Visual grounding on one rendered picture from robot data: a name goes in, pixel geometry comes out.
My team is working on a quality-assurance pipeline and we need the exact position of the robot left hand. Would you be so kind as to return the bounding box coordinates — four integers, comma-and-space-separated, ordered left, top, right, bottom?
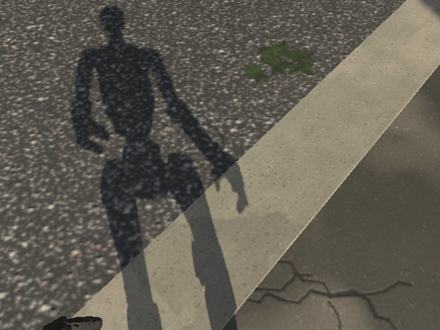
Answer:
42, 316, 102, 330

